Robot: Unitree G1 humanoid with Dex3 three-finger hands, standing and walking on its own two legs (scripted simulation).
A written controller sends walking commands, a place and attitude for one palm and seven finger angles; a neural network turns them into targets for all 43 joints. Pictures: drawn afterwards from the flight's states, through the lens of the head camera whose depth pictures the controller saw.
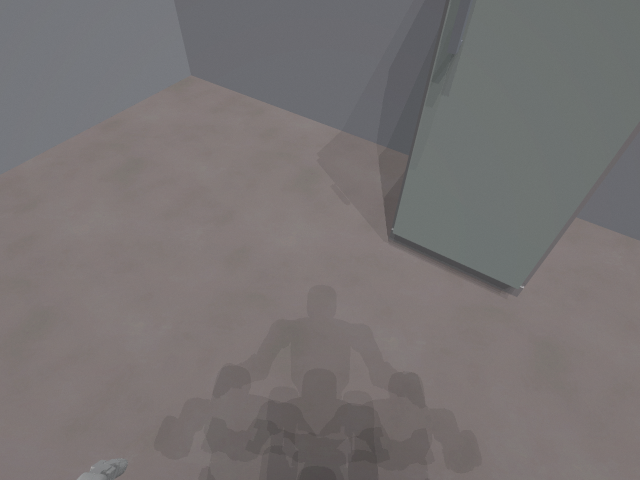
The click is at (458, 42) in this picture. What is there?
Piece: fridge door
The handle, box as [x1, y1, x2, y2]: [447, 0, 472, 54]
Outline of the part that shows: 472,0 460,1 447,52 455,54 458,50 462,40 461,37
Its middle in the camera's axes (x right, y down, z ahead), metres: +0.34 -0.58 +0.86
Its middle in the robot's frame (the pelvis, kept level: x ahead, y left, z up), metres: +1.08 -0.28 +0.23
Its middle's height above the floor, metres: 1.00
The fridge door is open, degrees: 0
